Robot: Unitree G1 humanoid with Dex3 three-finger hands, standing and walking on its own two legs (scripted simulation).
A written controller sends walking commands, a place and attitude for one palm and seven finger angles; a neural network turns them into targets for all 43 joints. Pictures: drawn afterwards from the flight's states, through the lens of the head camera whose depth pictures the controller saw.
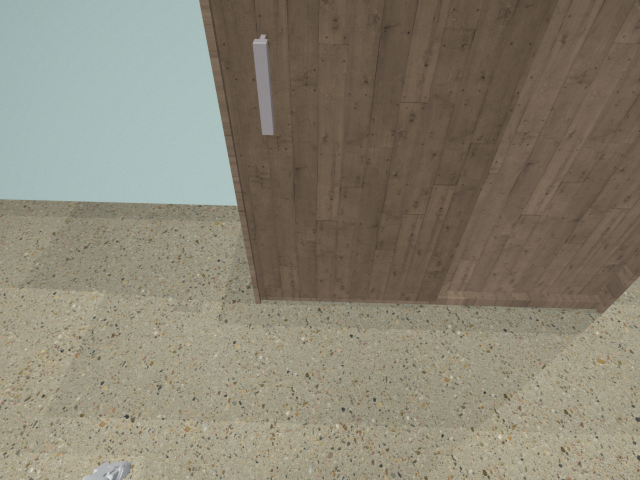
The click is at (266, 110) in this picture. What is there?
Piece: wardrobe's sliding door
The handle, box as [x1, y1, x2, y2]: [253, 35, 274, 134]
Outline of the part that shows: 261,35 259,39 254,39 253,41 253,52 262,134 273,134 274,126 267,39 265,38 265,35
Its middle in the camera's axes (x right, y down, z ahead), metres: -0.12 -0.33 +0.83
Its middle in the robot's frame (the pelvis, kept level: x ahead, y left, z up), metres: +0.84 +0.16 +0.10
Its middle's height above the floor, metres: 0.87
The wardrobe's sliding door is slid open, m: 0.00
